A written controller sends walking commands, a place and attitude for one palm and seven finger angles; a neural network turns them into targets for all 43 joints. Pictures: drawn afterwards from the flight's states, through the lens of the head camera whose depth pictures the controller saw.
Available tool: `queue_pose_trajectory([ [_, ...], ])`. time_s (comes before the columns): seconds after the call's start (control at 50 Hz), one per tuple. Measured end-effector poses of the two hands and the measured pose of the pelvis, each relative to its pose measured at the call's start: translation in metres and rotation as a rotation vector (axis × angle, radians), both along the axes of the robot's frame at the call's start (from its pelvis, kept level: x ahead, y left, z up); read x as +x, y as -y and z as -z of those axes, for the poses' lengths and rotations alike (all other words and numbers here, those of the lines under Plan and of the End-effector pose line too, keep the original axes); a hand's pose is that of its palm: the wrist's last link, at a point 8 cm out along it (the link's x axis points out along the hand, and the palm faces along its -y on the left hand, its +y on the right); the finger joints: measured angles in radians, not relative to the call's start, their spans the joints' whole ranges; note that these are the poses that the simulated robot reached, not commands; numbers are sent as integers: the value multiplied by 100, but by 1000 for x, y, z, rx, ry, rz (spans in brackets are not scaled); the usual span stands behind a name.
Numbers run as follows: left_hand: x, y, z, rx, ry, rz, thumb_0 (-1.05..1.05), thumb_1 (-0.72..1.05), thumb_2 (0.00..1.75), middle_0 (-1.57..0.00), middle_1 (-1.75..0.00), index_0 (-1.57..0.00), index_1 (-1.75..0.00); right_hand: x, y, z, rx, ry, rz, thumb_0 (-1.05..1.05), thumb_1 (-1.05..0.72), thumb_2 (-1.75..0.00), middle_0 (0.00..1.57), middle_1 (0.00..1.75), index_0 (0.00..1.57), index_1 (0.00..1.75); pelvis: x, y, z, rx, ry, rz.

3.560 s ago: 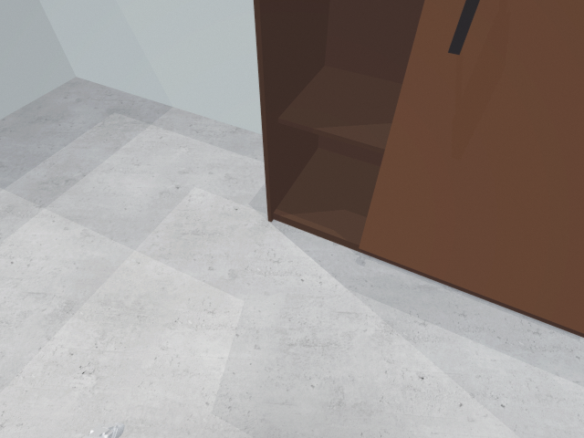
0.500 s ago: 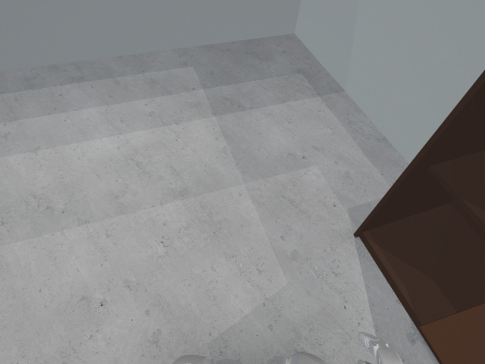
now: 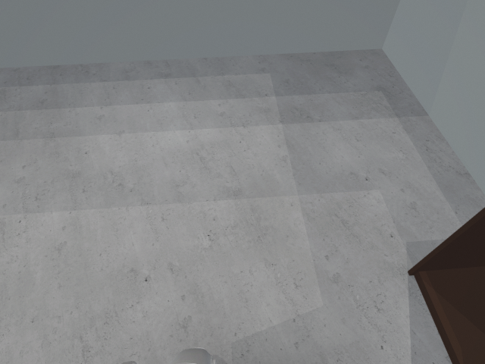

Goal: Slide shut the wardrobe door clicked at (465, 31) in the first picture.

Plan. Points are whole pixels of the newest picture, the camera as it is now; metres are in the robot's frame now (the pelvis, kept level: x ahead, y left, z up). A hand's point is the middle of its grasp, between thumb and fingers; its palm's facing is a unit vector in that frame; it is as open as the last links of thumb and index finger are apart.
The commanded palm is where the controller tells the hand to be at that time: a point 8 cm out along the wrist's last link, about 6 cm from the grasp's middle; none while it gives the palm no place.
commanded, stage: walk to a spot facing it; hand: right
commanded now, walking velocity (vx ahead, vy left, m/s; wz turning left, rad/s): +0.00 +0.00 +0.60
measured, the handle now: out of the picture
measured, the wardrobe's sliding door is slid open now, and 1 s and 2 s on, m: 0.41 0.41 0.41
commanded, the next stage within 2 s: turn to face it in 1.10 s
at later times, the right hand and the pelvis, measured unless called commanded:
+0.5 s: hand out of the picture +0.13 -0.14 -0.16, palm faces -0.24 +0.94 -0.24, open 7.4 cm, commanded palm none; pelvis +0.00 +0.03 +0.00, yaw +17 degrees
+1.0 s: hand (300, 332) +0.21 -0.10 -0.17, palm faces -0.58 +0.79 -0.20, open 7.4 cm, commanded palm none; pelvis +0.02 +0.02 +0.00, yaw +37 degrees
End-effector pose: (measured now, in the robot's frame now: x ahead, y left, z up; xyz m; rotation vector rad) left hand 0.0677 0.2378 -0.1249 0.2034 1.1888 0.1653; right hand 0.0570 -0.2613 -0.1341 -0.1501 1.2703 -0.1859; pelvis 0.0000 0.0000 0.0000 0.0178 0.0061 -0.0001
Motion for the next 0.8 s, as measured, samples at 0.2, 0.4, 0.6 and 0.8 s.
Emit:
queue_pose_trajectory([
  [0.2, -58, -57, 37, -27, -122, -173, 1, 90, 90, -20, -30, -20, -30, 62, -55, -9, -65, 109, -172, 1, -91, -89, 20, 30, 20, 30, 0, -35, 15, -25, 5, -114],
  [0.4, -44, -73, 10, -6, 2, -253, 1, 91, 90, -20, -30, -19, -30, 75, -80, -15, -37, 88, -282, 1, -90, -89, 21, 30, 20, 30, -2, -42, 0, -37, -1, -236],
  [0.6, -36, -51, -11, 61, 107, -311, 1, 90, 90, -20, -30, -20, -30, 91, -57, 7, 8, 66, -347, 1, -90, -89, 21, 30, 20, 30, 4, -14, 6, -4, -9, -350],
  [0.8, -101, -12, -18, 65, 10, -461, 1, 90, 90, -20, -30, -20, -30, 123, -45, 5, 16, 1, -477, 1, -91, -89, 20, 30, 20, 30, 14, 2, -4, 11, -4, -492],
])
